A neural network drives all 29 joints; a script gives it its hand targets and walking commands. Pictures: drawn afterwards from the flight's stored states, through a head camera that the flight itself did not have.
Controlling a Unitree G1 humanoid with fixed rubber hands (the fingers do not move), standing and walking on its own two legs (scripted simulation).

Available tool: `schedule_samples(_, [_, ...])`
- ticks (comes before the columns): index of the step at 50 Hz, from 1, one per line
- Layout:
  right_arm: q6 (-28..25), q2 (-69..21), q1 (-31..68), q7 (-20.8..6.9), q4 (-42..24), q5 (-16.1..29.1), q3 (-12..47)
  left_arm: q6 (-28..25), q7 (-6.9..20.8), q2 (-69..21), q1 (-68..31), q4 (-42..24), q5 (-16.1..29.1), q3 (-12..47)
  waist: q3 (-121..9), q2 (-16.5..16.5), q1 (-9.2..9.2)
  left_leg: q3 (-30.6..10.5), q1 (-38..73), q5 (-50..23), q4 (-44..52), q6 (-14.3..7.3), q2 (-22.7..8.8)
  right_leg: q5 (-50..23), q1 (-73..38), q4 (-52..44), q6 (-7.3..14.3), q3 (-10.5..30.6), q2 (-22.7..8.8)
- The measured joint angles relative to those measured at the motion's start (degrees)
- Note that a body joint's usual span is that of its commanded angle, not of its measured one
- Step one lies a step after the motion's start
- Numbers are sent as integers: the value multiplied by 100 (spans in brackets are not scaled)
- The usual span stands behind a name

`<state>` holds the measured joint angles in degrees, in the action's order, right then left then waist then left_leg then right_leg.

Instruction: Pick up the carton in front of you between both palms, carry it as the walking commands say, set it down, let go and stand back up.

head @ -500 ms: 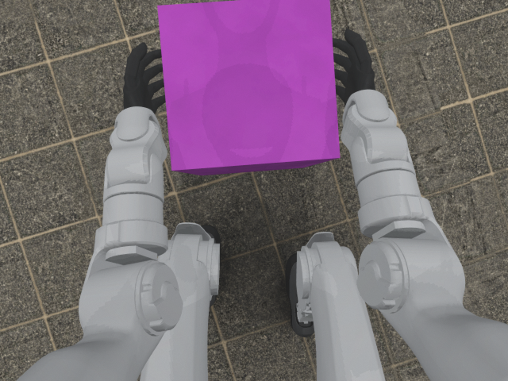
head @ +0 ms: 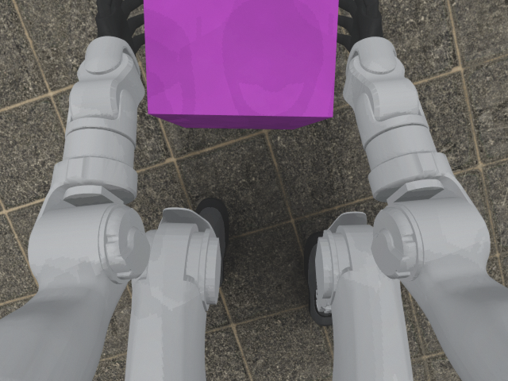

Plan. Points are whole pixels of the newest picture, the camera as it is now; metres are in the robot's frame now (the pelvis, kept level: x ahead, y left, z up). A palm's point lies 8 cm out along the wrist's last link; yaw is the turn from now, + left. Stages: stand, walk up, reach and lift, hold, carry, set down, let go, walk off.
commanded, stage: set down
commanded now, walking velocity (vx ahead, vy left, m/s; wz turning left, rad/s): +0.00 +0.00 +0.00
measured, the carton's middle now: (240, 55) +0.53 +0.08 -0.23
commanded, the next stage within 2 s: none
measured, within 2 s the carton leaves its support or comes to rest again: rests again in 0.72 s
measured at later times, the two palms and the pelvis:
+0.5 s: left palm (126, 49) +0.51 +0.22 -0.16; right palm (361, 49) +0.53 -0.09 -0.18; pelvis -0.01 +0.00 -0.01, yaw -1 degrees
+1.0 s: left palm (123, 59) +0.50 +0.23 -0.18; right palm (357, 52) +0.53 -0.09 -0.19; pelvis -0.01 +0.00 -0.02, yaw +0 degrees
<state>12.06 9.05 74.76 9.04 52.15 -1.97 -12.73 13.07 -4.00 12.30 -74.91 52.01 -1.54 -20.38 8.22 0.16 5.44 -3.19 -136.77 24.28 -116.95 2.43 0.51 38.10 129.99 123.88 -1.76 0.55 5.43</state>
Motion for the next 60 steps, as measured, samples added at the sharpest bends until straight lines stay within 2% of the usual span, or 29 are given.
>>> schedule_samples(16, [-118, 126, 206, -80, 452, -14, 115, -237, 228, 138, -300, 684, -79, -150, 228, 5, 50, -1, -13, -7, -160, 38, -102, -102, 122, 181, 15, 18, 136])
schedule_samples(35, [-272, -11, 513, -658, 603, -477, -253, -536, 484, 476, -411, 1063, -139, -341, 642, 60, -109, 55, 134, 13, -293, -33, -88, -37, -75, 305, -45, 73, 129])
schedule_samples(47, [-446, 18, 612, -870, 639, -688, -380, -666, 545, 581, -513, 1313, -4, -290, 936, 142, -143, 118, 249, 0, -392, -61, -65, 3, -214, 437, -99, 135, 108])
schedule_samples(50, [-595, 198, 679, -777, 837, -555, -131, -875, 487, 585, -604, 1538, 123, -239, 1101, 159, -116, 128, 332, -21, -400, -44, -61, -13, -288, 460, -116, 147, 107])
schedule_samples(52, [-688, 410, 709, -606, 970, -319, 110, -1026, 296, 642, -655, 1707, 339, -51, 1243, 161, -119, 145, 396, -36, -380, -41, -63, -28, -340, 453, -130, 166, 106])
schedule_samples(56, [-814, 927, 670, -427, 1127, 432, 659, -1287, 37, 832, -650, 1924, 873, 321, 1428, 127, -170, 170, 471, -41, -347, -66, -75, -36, -402, 429, -146, 189, 109])
schedule_samples(60, [-863, 1295, 611, -435, 1064, 1142, 1196, -1418, -18, 966, -551, 1876, 1219, 627, 1421, 28, -181, 163, 470, 7, -362, -82, -115, -22, -389, 421, -144, 182, 141])
